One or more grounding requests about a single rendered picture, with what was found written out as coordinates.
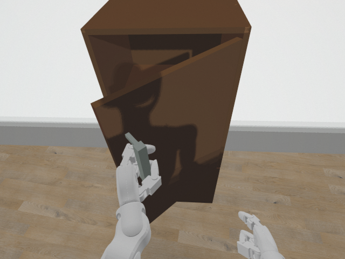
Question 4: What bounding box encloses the handle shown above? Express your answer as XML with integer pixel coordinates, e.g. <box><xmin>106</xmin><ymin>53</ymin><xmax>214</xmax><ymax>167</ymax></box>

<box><xmin>125</xmin><ymin>132</ymin><xmax>151</xmax><ymax>181</ymax></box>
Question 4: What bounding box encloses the robot left hand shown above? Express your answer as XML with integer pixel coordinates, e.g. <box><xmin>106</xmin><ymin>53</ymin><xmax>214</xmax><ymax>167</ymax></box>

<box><xmin>116</xmin><ymin>144</ymin><xmax>162</xmax><ymax>207</ymax></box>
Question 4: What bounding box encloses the robot right hand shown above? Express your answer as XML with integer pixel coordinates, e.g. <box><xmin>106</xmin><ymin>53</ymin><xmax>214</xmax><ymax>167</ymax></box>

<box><xmin>237</xmin><ymin>211</ymin><xmax>278</xmax><ymax>259</ymax></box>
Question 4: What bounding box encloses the cupboard door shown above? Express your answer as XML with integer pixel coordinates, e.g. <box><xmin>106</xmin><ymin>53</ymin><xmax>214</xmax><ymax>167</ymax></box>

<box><xmin>91</xmin><ymin>37</ymin><xmax>243</xmax><ymax>224</ymax></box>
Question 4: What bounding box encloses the left robot forearm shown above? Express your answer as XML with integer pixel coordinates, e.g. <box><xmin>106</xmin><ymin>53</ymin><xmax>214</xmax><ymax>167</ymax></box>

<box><xmin>101</xmin><ymin>202</ymin><xmax>151</xmax><ymax>259</ymax></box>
